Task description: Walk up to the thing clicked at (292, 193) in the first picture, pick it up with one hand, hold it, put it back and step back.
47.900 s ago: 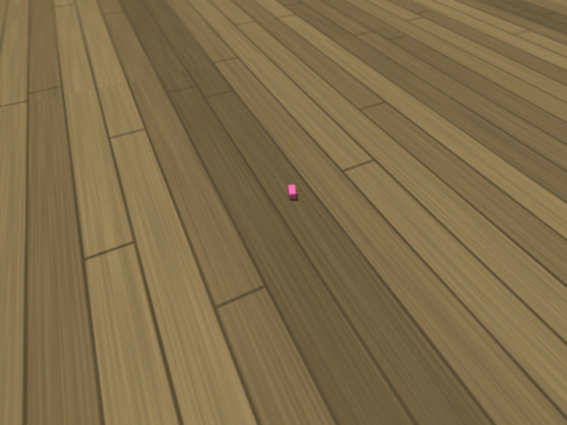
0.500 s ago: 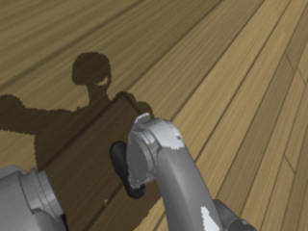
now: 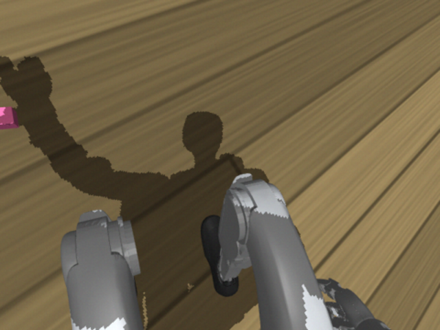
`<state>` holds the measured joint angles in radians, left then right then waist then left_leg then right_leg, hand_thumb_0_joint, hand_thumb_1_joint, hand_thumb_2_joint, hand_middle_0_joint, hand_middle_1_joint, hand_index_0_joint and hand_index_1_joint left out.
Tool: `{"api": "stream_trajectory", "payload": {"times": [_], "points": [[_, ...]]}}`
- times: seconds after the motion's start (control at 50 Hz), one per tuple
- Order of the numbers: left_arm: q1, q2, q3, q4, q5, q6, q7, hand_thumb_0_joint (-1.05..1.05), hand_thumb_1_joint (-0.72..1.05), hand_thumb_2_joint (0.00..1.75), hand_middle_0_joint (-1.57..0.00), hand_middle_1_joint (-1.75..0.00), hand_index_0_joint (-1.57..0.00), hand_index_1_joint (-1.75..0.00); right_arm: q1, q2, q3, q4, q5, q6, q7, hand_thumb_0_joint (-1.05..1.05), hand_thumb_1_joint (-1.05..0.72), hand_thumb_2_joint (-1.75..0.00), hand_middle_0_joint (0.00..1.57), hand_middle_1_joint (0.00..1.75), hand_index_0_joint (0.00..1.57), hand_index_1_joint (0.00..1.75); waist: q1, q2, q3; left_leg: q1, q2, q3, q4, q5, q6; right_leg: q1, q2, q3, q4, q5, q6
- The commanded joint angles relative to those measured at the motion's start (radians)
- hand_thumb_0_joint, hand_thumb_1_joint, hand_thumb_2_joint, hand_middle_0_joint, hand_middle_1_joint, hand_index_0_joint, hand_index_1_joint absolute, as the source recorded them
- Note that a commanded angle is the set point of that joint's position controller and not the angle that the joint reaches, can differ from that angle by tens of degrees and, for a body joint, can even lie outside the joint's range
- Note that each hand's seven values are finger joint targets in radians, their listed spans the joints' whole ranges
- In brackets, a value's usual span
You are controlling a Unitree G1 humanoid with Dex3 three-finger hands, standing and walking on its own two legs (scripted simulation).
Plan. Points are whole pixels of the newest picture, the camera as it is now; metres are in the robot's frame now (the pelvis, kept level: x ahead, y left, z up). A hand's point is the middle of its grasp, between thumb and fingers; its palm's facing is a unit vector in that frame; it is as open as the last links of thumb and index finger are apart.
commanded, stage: go down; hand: left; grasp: from above
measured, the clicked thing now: out of the picture +0.50 +0.35 -0.33
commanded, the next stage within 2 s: none
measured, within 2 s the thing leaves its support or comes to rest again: neither
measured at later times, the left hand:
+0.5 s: hand out of the picture +0.48 +0.39 +0.01, palm faces -0.42 -0.08 -0.90, open 13.3 cm
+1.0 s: hand out of the picture +0.47 +0.40 +0.07, palm faces -0.44 -0.10 -0.89, open 13.7 cm
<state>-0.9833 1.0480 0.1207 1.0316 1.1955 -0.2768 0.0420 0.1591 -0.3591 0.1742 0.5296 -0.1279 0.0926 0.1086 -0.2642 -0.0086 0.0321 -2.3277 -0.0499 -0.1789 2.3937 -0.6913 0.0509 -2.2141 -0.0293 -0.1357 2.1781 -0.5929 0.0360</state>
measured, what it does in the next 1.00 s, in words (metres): rises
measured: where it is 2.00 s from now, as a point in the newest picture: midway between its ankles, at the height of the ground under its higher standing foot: (176, 291)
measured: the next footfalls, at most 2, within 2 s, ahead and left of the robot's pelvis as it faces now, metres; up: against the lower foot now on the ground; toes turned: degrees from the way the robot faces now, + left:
none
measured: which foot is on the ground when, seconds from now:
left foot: down 0.00-1.00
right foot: down 0.00-1.00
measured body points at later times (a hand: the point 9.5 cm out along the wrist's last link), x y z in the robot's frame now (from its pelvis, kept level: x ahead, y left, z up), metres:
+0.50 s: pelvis -0.01 +0.00 +0.07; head +0.23 +0.10 +0.45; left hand +0.50 +0.39 +0.06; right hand +0.08 -0.26 -0.03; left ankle +0.07 +0.10 -0.31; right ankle +0.14 -0.14 -0.31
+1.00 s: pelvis +0.00 -0.01 +0.12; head +0.22 +0.08 +0.50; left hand +0.49 +0.40 +0.12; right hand +0.08 -0.28 +0.02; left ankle +0.07 +0.10 -0.31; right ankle +0.14 -0.14 -0.31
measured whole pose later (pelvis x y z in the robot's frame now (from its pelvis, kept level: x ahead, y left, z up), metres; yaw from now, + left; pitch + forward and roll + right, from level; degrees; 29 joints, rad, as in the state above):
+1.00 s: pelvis +0.00 -0.01 +0.12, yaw +7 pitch +36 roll -8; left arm -1.04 1.01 0.12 1.18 1.14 -0.41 -0.10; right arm 0.19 -0.28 0.10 0.62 -0.05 0.13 -0.01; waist -0.25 0.03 -0.12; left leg -1.97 -0.01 -0.08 1.98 -0.65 0.04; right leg -1.93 -0.02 -0.04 1.85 -0.55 0.05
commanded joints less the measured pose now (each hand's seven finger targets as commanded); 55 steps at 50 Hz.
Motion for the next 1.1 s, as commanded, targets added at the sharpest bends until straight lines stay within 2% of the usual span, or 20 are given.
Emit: {"api": "stream_trajectory", "payload": {"times": [0.0,0.06,0.12,0.18,0.2,0.28,0.32,0.38,0.42,0.54,0.6,0.68,0.76,0.8,0.82,0.86,0.9,0.94,0.98,1.08], "points": [[-0.298,0.215,0.020,-0.212,-0.072,0.020,-0.061,0.00,-0.29,0.80,-0.24,-0.89,-0.25,-0.87,0.205,-0.270,-0.131,0.006,0.023,0.042,-0.037,0.00,-0.91,-0.90,0.20,0.30,0.20,0.30,-0.041,0.470,-0.698,0.719,0.025,0.006,-0.384,0.273,-0.046,0.256,0.033,-0.029,-0.221,0.143,-0.102],[-0.319,0.174,-0.005,-0.205,-0.108,0.015,-0.099,0.00,-0.30,0.81,-0.22,-0.89,-0.24,-0.88,0.186,-0.251,-0.129,0.005,0.034,0.054,-0.054,0.00,-0.91,-0.90,0.20,0.30,0.20,0.30,-0.052,0.422,-0.666,0.677,0.023,0.018,-0.421,0.176,-0.031,0.265,0.032,-0.016,-0.257,0.099,-0.101],[-0.344,0.177,-0.012,-0.199,-0.112,-0.005,-0.126,0.00,-0.33,0.84,-0.19,-0.92,-0.21,-0.91,0.187,-0.231,-0.133,0.019,0.043,0.056,-0.074,0.00,-0.90,-0.90,0.20,0.30,0.20,0.30,-0.055,0.379,-0.678,0.688,0.028,0.030,-0.451,0.129,-0.024,0.296,0.033,-0.006,-0.287,0.081,-0.097],[-0.372,0.184,-0.003,-0.201,-0.120,-0.033,-0.135,0.00,-0.37,0.86,-0.18,-0.94,-0.19,-0.92,0.181,-0.214,-0.134,0.028,0.047,0.051,-0.089,0.00,-0.91,-0.90,0.20,0.30,0.20,0.30,-0.040,0.389,-0.716,0.710,0.025,0.048,-0.465,0.161,-0.026,0.334,0.029,0.012,-0.308,0.108,-0.098],[-0.380,0.209,0.013,-0.203,-0.116,-0.041,-0.130,0.00,-0.37,0.86,-0.17,-0.95,-0.18,-0.93,0.179,-0.205,-0.132,0.027,0.049,0.050,-0.092,0.00,-0.91,-0.90,0.20,0.30,0.20,0.30,-0.027,0.408,-0.744,0.730,0.030,0.046,-0.483,0.168,-0.028,0.343,0.030,0.017,-0.298,0.118,-0.096],[-0.400,0.227,0.033,-0.196,-0.104,-0.065,-0.116,0.00,-0.39,0.87,-0.15,-0.96,-0.17,-0.94,0.186,-0.194,-0.138,0.034,0.059,0.050,-0.105,0.00,-0.91,-0.90,0.20,0.30,0.20,0.30,-0.002,0.456,-0.813,0.834,0.036,0.026,-0.536,0.245,-0.039,0.347,0.027,0.024,-0.302,0.159,-0.090],[-0.397,0.234,0.043,-0.164,-0.096,-0.064,-0.105,0.00,-0.40,0.88,-0.15,-0.96,-0.16,-0.95,0.192,-0.191,-0.140,0.035,0.061,0.052,-0.107,0.00,-0.91,-0.90,0.20,0.30,0.20,0.30,0.000,0.452,-0.799,0.845,0.036,0.012,-0.566,0.238,-0.042,0.348,0.029,0.023,-0.308,0.153,-0.088],[-0.408,0.221,0.042,-0.162,-0.091,-0.056,-0.101,0.00,-0.40,0.88,-0.17,-0.93,-0.17,-0.93,0.200,-0.189,-0.148,0.044,0.065,0.056,-0.104,0.00,-0.91,-0.90,0.20,0.30,0.20,0.30,0.003,0.478,-0.835,0.926,0.043,-0.018,-0.598,0.321,-0.051,0.335,0.026,0.029,-0.307,0.179,-0.082],[-0.402,0.220,0.041,-0.138,-0.087,-0.047,-0.102,0.00,-0.41,0.88,-0.15,-0.96,-0.16,-0.95,0.217,-0.182,-0.150,0.048,0.065,0.058,-0.102,0.00,-0.91,-0.90,0.20,0.30,0.20,0.30,0.008,0.459,-0.858,0.944,0.050,-0.006,-0.601,0.351,-0.045,0.360,0.030,0.032,-0.324,0.189,-0.080],[-0.364,0.233,0.043,-0.049,-0.098,-0.041,-0.128,0.00,-0.42,0.89,-0.15,-0.97,-0.16,-0.96,0.225,-0.164,-0.146,0.046,0.069,0.059,-0.112,0.00,-0.91,-0.90,0.20,0.30,0.20,0.30,0.002,0.305,-0.756,0.772,0.037,0.067,-0.626,0.177,-0.015,0.497,0.034,0.046,-0.413,0.132,-0.080],[-0.362,0.249,0.055,-0.043,-0.103,-0.059,-0.143,0.00,-0.41,0.88,-0.16,-0.96,-0.17,-0.95,0.229,-0.162,-0.150,0.042,0.071,0.053,-0.120,0.00,-0.91,-0.90,0.20,0.30,0.20,0.30,0.007,0.279,-0.763,0.779,0.037,0.078,-0.639,0.144,-0.011,0.523,0.034,0.048,-0.438,0.110,-0.080],[-0.397,0.292,0.084,-0.089,-0.104,-0.100,-0.146,0.00,-0.44,0.90,-0.15,-0.95,-0.15,-0.94,0.234,-0.154,-0.145,0.047,0.070,0.045,-0.126,0.00,-0.91,-0.90,0.20,0.30,0.20,0.30,0.030,0.338,-0.843,0.848,0.043,0.078,-0.656,0.198,-0.020,0.555,0.035,0.053,-0.435,0.152,-0.079],[-0.398,0.288,0.086,-0.061,-0.092,-0.132,-0.139,0.00,-0.46,0.92,-0.13,-0.95,-0.13,-0.95,0.232,-0.159,-0.145,0.062,0.068,0.042,-0.132,0.00,-0.91,-0.90,0.20,0.30,0.20,0.30,0.020,0.360,-0.798,0.883,0.041,0.067,-0.671,0.210,-0.029,0.520,0.033,0.051,-0.444,0.151,-0.086],[-0.419,0.307,0.095,-0.091,-0.084,-0.142,-0.127,0.00,-0.47,0.93,-0.12,-0.96,-0.12,-0.95,0.233,-0.155,-0.143,0.063,0.070,0.041,-0.132,0.00,-0.91,-0.90,0.20,0.30,0.20,0.30,0.034,0.414,-0.835,0.931,0.049,0.055,-0.701,0.231,-0.034,0.522,0.033,0.050,-0.438,0.165,-0.082],[-0.401,0.299,0.091,-0.075,-0.085,-0.143,-0.123,0.00,-0.46,0.92,-0.13,-0.96,-0.13,-0.95,0.232,-0.149,-0.143,0.061,0.070,0.040,-0.131,0.00,-0.91,-0.90,0.20,0.30,0.20,0.30,0.039,0.400,-0.854,0.955,0.051,0.063,-0.705,0.242,-0.029,0.547,0.036,0.050,-0.448,0.172,-0.078],[-0.409,0.278,0.075,-0.054,-0.085,-0.140,-0.117,0.00,-0.46,0.91,-0.12,-0.97,-0.13,-0.96,0.235,-0.142,-0.141,0.068,0.072,0.040,-0.130,0.00,-0.91,-0.90,0.20,0.30,0.20,0.30,0.026,0.384,-0.833,0.936,0.049,0.081,-0.706,0.247,-0.024,0.573,0.038,0.054,-0.470,0.184,-0.076],[-0.401,0.279,0.072,-0.025,-0.080,-0.133,-0.112,0.00,-0.47,0.92,-0.12,-0.97,-0.13,-0.96,0.227,-0.148,-0.145,0.081,0.074,0.038,-0.131,0.00,-0.91,-0.90,0.20,0.30,0.20,0.30,0.023,0.375,-0.776,0.919,0.049,0.078,-0.720,0.215,-0.024,0.561,0.034,0.053,-0.485,0.167,-0.077],[-0.414,0.260,0.053,-0.027,-0.074,-0.128,-0.110,0.00,-0.45,0.91,-0.14,-0.96,-0.14,-0.95,0.225,-0.138,-0.144,0.080,0.075,0.036,-0.130,0.00,-0.91,-0.90,0.20,0.30,0.20,0.30,0.019,0.377,-0.790,0.924,0.052,0.087,-0.732,0.199,-0.020,0.586,0.039,0.051,-0.500,0.161,-0.074],[-0.402,0.256,0.049,-0.006,-0.076,-0.126,-0.110,0.00,-0.45,0.90,-0.13,-0.97,-0.14,-0.96,0.217,-0.137,-0.146,0.087,0.078,0.034,-0.130,0.00,-0.92,-0.90,0.20,0.30,0.20,0.30,0.016,0.351,-0.752,0.902,0.051,0.083,-0.746,0.169,-0.020,0.600,0.038,0.050,-0.514,0.147,-0.073],[-0.409,0.262,0.046,-0.023,-0.086,-0.133,-0.118,0.00,-0.47,0.92,-0.13,-0.97,-0.13,-0.96,0.219,-0.140,-0.149,0.095,0.079,0.029,-0.129,0.00,-0.92,-0.90,0.20,0.30,0.20,0.30,0.016,0.349,-0.807,0.957,0.052,0.086,-0.735,0.260,-0.020,0.623,0.039,0.055,-0.529,0.193,-0.075]]}}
